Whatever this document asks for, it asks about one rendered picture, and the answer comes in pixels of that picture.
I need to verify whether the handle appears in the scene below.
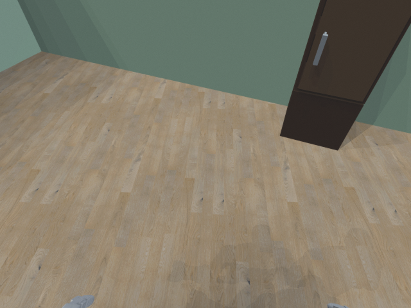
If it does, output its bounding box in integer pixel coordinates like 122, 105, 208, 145
313, 32, 328, 65

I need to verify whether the robot left hand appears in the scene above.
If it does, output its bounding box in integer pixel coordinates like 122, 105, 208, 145
62, 295, 94, 308

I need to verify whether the cupboard door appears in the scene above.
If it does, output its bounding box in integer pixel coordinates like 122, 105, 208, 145
299, 0, 411, 101

